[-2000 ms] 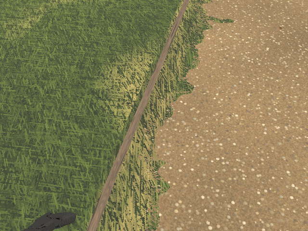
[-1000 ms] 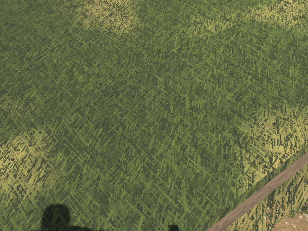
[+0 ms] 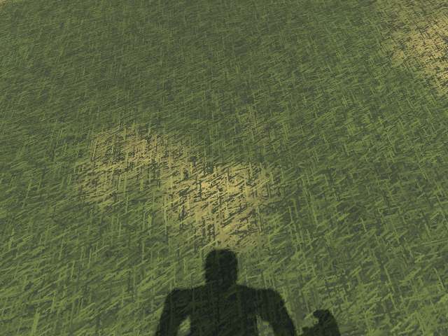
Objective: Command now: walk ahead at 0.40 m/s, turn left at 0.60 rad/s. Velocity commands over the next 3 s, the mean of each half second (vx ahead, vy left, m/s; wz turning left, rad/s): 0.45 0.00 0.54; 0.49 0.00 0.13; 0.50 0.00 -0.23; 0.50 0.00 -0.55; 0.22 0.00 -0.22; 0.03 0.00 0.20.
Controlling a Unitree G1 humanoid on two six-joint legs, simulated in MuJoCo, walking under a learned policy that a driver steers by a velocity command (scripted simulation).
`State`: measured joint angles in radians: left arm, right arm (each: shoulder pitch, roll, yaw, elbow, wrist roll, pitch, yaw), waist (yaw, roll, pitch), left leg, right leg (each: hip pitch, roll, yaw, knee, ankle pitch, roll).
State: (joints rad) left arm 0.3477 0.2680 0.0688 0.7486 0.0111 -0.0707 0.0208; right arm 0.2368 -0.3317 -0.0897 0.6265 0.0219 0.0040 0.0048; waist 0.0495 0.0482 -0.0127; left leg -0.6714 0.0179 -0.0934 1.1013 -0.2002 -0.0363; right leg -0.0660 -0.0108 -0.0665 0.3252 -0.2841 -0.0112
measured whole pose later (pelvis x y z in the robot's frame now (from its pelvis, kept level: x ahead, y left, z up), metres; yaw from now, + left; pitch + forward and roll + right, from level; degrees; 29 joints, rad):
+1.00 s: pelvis +0.56 +0.14 +0.00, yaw +19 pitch +3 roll -2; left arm 0.37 0.20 0.01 0.80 0.06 -0.11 -0.02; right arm 0.26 -0.24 0.01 0.78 -0.10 -0.09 0.06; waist 0.04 0.04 -0.01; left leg -0.66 0.07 -0.08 1.11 -0.23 0.01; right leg -0.22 0.09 -0.06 0.33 -0.16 -0.09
